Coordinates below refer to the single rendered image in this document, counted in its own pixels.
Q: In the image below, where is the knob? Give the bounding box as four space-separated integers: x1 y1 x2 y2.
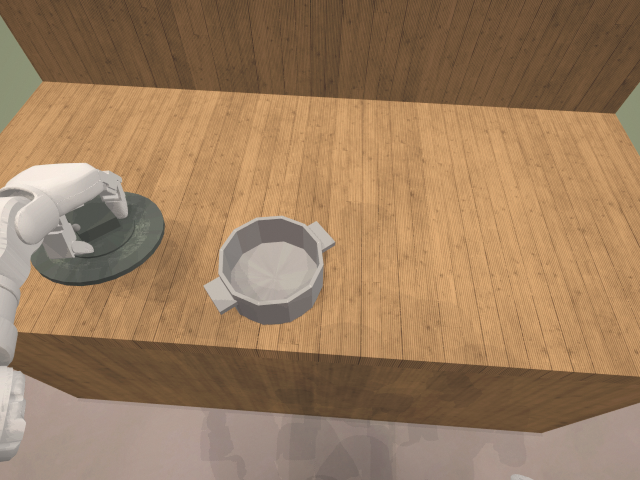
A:
65 199 121 243

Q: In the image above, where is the left robot forearm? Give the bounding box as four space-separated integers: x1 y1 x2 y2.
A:
0 184 59 366

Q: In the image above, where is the lid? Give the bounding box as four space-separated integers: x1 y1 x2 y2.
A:
30 192 165 286

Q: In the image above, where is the pot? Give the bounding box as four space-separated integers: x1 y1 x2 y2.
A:
203 216 335 325

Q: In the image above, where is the left robot hand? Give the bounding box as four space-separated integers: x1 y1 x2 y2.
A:
5 163 128 259

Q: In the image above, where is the robot left upper arm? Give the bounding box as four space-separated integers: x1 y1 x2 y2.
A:
0 366 26 462

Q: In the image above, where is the table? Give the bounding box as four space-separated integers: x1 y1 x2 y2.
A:
0 0 640 433

